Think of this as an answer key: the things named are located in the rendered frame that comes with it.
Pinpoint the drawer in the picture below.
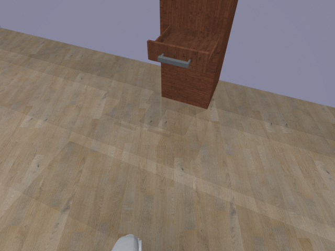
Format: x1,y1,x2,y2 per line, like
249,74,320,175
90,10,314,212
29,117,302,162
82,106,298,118
147,25,220,73

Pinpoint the robot left thigh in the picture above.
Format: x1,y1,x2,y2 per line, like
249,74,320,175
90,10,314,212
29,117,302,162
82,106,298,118
111,235,142,251

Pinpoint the cabinet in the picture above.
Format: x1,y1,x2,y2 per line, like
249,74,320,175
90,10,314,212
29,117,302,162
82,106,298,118
160,0,238,109

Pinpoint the handle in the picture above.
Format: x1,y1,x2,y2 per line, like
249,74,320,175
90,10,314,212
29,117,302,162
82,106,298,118
158,53,191,68

